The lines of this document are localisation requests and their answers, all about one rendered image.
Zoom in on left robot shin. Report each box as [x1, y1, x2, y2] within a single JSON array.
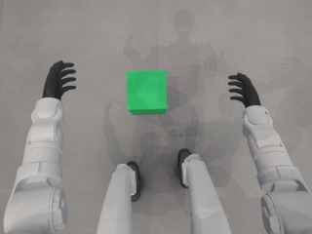
[[112, 164, 137, 196]]

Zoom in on robot left upper arm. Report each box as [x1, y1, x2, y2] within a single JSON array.
[[3, 186, 68, 234]]

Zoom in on robot right upper arm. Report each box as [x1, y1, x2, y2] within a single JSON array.
[[260, 191, 312, 234]]

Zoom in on left robot forearm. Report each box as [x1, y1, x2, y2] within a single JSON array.
[[3, 97, 65, 233]]

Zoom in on right robot hand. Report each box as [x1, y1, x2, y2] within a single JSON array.
[[228, 72, 261, 108]]

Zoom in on carton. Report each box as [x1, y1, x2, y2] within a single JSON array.
[[127, 70, 168, 115]]

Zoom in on right robot forearm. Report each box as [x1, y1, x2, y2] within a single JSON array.
[[242, 105, 312, 197]]

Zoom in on right robot foot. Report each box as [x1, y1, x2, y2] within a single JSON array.
[[177, 148, 191, 189]]

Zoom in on left robot hand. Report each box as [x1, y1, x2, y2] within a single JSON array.
[[42, 60, 76, 101]]

